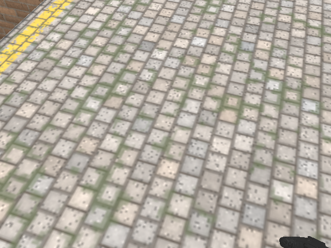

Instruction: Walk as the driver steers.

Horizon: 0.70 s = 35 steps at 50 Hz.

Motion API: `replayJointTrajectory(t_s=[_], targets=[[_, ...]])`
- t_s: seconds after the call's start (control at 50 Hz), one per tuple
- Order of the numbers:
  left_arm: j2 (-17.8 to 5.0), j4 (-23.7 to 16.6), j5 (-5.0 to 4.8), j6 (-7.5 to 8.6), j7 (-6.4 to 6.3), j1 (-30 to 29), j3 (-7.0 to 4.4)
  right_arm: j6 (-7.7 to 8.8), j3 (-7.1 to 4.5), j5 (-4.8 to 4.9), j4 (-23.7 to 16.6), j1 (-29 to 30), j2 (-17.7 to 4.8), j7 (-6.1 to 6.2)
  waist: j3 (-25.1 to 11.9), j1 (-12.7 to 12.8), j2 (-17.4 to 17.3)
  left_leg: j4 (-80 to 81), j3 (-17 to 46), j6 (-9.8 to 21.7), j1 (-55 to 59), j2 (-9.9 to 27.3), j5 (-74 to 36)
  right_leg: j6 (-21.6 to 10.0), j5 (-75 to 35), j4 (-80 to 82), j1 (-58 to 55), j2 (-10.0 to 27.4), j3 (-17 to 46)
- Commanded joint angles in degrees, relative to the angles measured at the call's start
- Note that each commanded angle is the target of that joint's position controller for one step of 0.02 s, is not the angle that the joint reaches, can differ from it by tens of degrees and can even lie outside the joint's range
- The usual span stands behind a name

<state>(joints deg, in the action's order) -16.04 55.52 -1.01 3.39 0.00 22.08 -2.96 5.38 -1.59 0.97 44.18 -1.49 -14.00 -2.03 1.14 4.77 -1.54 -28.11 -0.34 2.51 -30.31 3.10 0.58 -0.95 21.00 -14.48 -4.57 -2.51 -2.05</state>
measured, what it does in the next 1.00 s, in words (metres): walks ahead, turning right: left foot, then right foot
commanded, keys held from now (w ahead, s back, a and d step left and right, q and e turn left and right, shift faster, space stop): w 0.04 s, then w+e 0.82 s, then w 0.14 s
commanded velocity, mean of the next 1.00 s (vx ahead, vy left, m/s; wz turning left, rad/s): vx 0.50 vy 0.00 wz -0.41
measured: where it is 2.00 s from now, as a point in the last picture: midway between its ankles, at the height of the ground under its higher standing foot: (257, 130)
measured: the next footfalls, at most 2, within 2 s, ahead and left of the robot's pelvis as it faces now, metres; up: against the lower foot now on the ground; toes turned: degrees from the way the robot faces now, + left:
left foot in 0.02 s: +0.19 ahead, +0.12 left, +0.00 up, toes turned +2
right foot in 0.56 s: +0.47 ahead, -0.14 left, +0.00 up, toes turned -17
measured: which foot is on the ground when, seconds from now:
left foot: up 0.00-0.00, down 0.02-0.58, up 0.60-1.00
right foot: down 0.00-0.02, up 0.04-0.54, down 0.56-1.00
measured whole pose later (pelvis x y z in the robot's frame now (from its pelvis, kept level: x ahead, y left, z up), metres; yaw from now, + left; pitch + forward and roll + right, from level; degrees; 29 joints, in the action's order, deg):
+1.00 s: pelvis +0.56 -0.08 +0.01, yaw -28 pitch +2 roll +0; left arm -16.1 44.0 -1.1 2.7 -0.7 19.9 -4.3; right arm 6.4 -2.3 0.0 42.2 -1.4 -15.8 -1.4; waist 1.1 4.6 -2.6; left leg -28.9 3.5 -1.6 -32.3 1.9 -3.0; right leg -4.3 19.8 -22.1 3.7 -6.3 9.3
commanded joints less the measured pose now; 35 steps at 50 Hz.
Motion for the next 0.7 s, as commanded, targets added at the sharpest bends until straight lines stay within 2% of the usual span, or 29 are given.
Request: replayJointTrajectory(t_s=[0.02, 0.04, 0.06, 0.08, 0.1, 0.12, 0.14, 0.16, 0.2, 0.24, 0.28, 0.34, 0.4, 0.44, 0.46, 0.5, 0.52, 0.54, 0.56, 0.58, 0.6, 0.62, 0.64, 0.66, 0.68, 0.7], targets=[[-8.57, -2.98, 0.48, -0.47, -0.46, -1.46, -1.41, 0.93, -4.37, -0.14, 0.78, -14.20, -11.86, 0.41, -9.62, -10.84, 4.88, 0.40, -0.75, 4.56, 22.75, -1.07, 2.05, -6.07, -44.78, -20.84, 5.42, 12.38, 3.23], [-3.44, -4.83, 1.25, 0.30, -0.12, 3.13, 0.36, 0.74, -5.78, -1.54, 2.30, -22.93, -17.73, 0.84, -19.86, -11.00, -4.85, -1.01, 19.84, 12.02, 46.85, 13.58, 4.45, -2.50, -26.17, -42.86, 25.85, 5.96, 0.07], [-0.26, -3.69, 0.72, 1.59, 0.26, 6.02, 1.46, 0.39, -5.38, -0.97, 3.27, -25.12, -16.18, 0.54, -25.07, -10.46, -13.46, 7.65, 40.42, 16.78, 55.62, 20.64, 14.41, -1.10, 12.08, -55.24, 40.30, -1.36, 5.82], [-7.13, -4.38, -1.33, 2.48, 0.48, 0.51, -0.32, 0.42, -3.92, -0.67, 2.82, -22.53, -11.23, 0.72, -17.64, -11.70, -8.25, 9.87, 35.74, 13.50, 50.45, 18.89, 18.99, -2.21, 11.28, -60.44, 46.44, 1.94, 10.36], [-8.48, -5.79, -2.24, 2.93, 0.41, -3.88, -0.77, 0.48, -3.35, -0.68, 1.94, -17.53, -9.62, 0.99, -10.18, -10.44, -5.79, 11.41, 26.92, 11.10, 41.87, 17.30, 15.57, -2.81, 5.47, -59.52, 47.91, 4.94, 8.87], [-8.00, -5.93, -1.70, 2.83, 0.05, -5.86, -0.90, 0.61, -2.81, -0.92, 1.49, -13.56, -7.90, 1.02, -6.14, -8.75, -2.56, 13.63, 20.73, 9.80, 34.11, 15.03, 11.23, -2.48, 0.47, -56.39, 45.77, 7.34, 7.92], [-7.18, -5.69, -1.11, 2.16, -0.18, -5.69, -1.28, 0.95, -2.41, -1.29, 1.38, -11.11, -6.38, 0.91, -3.23, -6.90, -2.94, 16.02, 15.65, 8.66, 28.53, 12.88, 8.26, -2.08, -3.09, -53.30, 43.06, 9.06, 8.17], [-5.85, -5.25, -0.99, 1.27, -0.20, -4.12, -1.29, 1.29, -2.27, -1.75, 1.68, -9.93, -5.70, 0.80, -2.73, -5.37, -4.16, 17.91, 12.42, 8.07, 24.99, 11.72, 6.62, -1.70, -5.33, -52.12, 39.66, 10.00, 8.43], [-3.41, -5.00, -1.05, -0.13, -0.21, -2.92, -1.10, 1.91, -2.47, -1.87, 2.69, -9.70, -5.90, 0.78, -1.32, -4.11, -3.54, 20.20, 7.09, 8.48, 21.59, 10.97, 1.44, -0.84, -7.57, -51.04, 38.78, 10.24, 8.36], [-3.16, -6.28, -0.82, -0.79, -0.36, -5.08, -1.25, 2.17, -2.86, -2.15, 3.68, -10.36, -7.02, 1.20, 0.29, -4.01, -2.40, 21.29, 2.95, 8.66, 21.30, 10.80, -2.74, -0.07, -11.85, -47.82, 41.99, 10.18, 9.20], [-3.04, -7.60, -0.41, -0.63, -0.15, -7.80, -1.35, 2.03, -3.03, -2.22, 4.38, -11.01, -7.66, 1.81, 1.21, -4.49, -1.89, 21.89, -0.78, 8.17, 22.30, 10.10, -4.76, 0.42, -17.97, -41.31, 43.97, 9.69, 9.23], [-1.90, -9.63, -0.01, -0.14, 0.95, -13.27, -0.82, 1.66, -3.14, -1.86, 4.78, -11.41, -8.81, 2.57, 2.39, -6.17, -1.22, 22.78, -6.00, 6.79, 22.98, 8.90, -5.25, 0.25, -26.06, -30.15, 41.89, 8.99, 5.27], [-0.98, -12.59, 0.09, -0.06, 2.02, -19.18, -0.21, 0.74, -3.54, -1.20, 6.27, -15.01, -10.05, 3.09, 4.15, -8.54, 0.13, 21.74, -7.97, 6.66, 28.87, 10.97, -7.21, -0.67, -26.49, -24.23, 43.93, 8.58, 2.80], [-1.16, -14.60, -0.02, -0.10, 2.79, -21.67, -0.18, -0.34, -3.83, -0.70, 7.04, -16.65, -10.52, 3.19, 4.65, -9.03, 0.14, 19.17, -8.82, 6.36, 34.46, 12.68, -10.89, -1.70, -23.13, -22.16, 46.37, 8.13, 1.63], [-1.42, -15.51, -0.11, -0.13, 3.22, -22.28, -0.28, -0.91, -3.99, -0.49, 7.16, -16.79, -10.83, 3.26, 4.57, -8.72, -0.16, 17.42, -9.31, 5.98, 36.59, 13.40, -14.29, -2.41, -20.68, -21.53, 46.57, 7.65, 0.81], [-2.87, -16.56, -0.24, -0.32, 3.83, -20.90, -0.99, -1.89, -4.44, -0.28, 6.52, -15.41, -12.26, 3.65, 2.29, -6.63, -1.91, 11.42, -10.98, 4.73, 38.61, 13.69, -30.63, -4.36, -15.13, -21.11, 41.70, 4.78, -2.35], [-4.10, -16.49, -0.30, -0.54, 3.90, -18.20, -1.69, -2.39, -4.70, -0.21, 6.11, -14.80, -13.08, 3.95, -0.06, -4.72, -3.22, 6.20, -11.59, 4.07, 38.92, 13.54, -39.93, -5.54, -12.08, -21.69, 37.11, 2.64, -4.08], [-6.13, -15.44, -0.52, -0.70, 3.80, -12.27, -2.88, -2.94, -4.84, -0.25, 5.73, -14.11, -13.62, 4.18, -3.45, -1.30, -3.66, -2.51, -12.22, 3.23, 37.50, 12.71, -45.18, -7.06, -10.48, -21.22, 29.29, 0.32, -5.10], [-9.37, -13.24, -0.62, -0.81, 3.07, -2.97, -4.77, -3.13, -4.63, -0.08, 5.15, -13.11, -13.44, 4.36, -8.13, 3.72, -2.11, -15.43, -13.28, 1.24, 31.05, 10.25, -40.63, -9.40, -13.75, -16.88, 15.06, -1.47, -3.85], [-14.87, -11.87, -0.64, -1.48, 1.58, 3.60, -6.40, -2.36, -3.30, -1.77, 3.73, -15.10, -9.75, 4.14, -13.43, 4.27, 8.03, -34.11, -13.23, -1.27, 15.07, 6.29, -10.77, -13.20, -15.49, -16.49, -2.02, 9.07, 12.88], [-17.48, -13.86, -0.64, -0.91, 1.68, 0.31, -6.39, -0.15, -1.33, -1.69, 0.94, -18.60, -3.62, 2.97, -20.32, -1.77, 17.55, -52.79, -3.00, -4.14, -7.81, -6.94, 32.77, -25.31, -4.79, -6.79, -18.26, 21.42, 47.08], [-12.53, -14.20, -0.17, -0.41, 1.94, 1.31, -4.91, 2.34, -2.36, 0.41, 0.00, -11.69, -9.06, 1.89, -20.23, 2.46, 9.32, -54.83, 6.64, -2.32, -14.39, -3.85, 31.23, -22.80, -2.95, -1.96, -18.20, 21.26, 47.06], [-10.01, -14.22, 0.10, 0.20, 1.86, -0.77, -4.26, 3.44, -2.54, 1.88, -1.53, -7.84, -9.91, 1.47, -12.68, 1.82, 6.57, -51.88, 5.95, -0.82, -16.67, -1.34, 26.32, -20.28, -6.20, -1.84, -11.73, 19.43, 38.22], [-8.51, -14.78, -0.04, 0.64, 1.97, -4.70, -3.78, 3.72, -2.47, 1.04, -1.14, -7.67, -9.20, 1.86, -7.20, -1.44, 0.44, -45.88, 5.63, -0.78, -13.99, 1.36, 22.05, -18.13, -12.71, -1.55, -2.20, 16.69, 31.28], [-6.57, -15.63, 0.08, 0.81, 1.78, -8.05, -3.22, 3.30, -3.05, -0.47, -0.58, -8.00, -9.95, 2.29, -5.21, -3.40, 0.36, -40.83, 5.50, -1.39, -10.05, 3.09, 19.75, -16.94, -18.15, -0.93, 4.33, 14.65, 26.53], [-6.01, -16.54, 0.63, 0.81, 1.51, -9.57, -2.87, 2.50, -3.29, -0.95, -0.50, -9.10, -9.99, 2.25, -4.24, -4.95, 1.68, -38.87, 5.68, -2.05, -6.46, 3.90, 18.27, -16.67, -21.40, 0.33, 8.90, 13.21, 24.45]])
